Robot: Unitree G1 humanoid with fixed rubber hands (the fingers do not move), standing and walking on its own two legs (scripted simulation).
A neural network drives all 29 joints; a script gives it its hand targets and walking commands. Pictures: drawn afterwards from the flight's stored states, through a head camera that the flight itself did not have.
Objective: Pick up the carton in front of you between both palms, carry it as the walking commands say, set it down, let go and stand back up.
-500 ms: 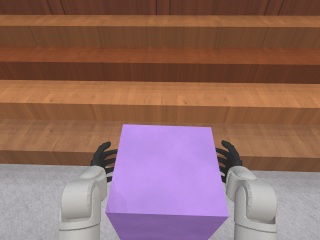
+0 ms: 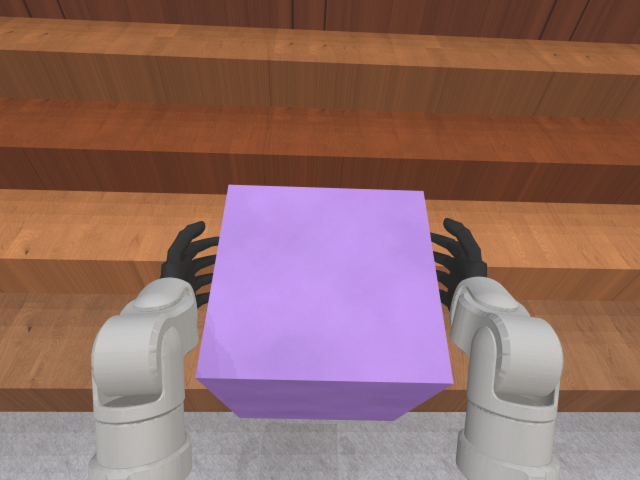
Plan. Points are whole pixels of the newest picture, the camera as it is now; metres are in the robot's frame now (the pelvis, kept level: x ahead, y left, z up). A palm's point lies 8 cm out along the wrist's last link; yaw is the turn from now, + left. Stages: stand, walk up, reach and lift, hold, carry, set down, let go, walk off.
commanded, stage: carry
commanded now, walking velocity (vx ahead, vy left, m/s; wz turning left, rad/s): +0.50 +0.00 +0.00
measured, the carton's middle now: (321, 317) +0.32 +0.00 +0.07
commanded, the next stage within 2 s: none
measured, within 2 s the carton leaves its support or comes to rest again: neither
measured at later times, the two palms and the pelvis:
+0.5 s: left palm (225, 101) +0.67 +0.15 +0.16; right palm (402, 100) +0.70 -0.15 +0.16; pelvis +0.29 -0.02 +0.01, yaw +1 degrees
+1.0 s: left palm out of the picture +1.01 +0.16 +0.26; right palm out of the picture +0.97 -0.14 +0.26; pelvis +0.61 +0.07 +0.15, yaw +0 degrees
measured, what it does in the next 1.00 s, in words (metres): climbs: right foot, then left foot 0.17 m higher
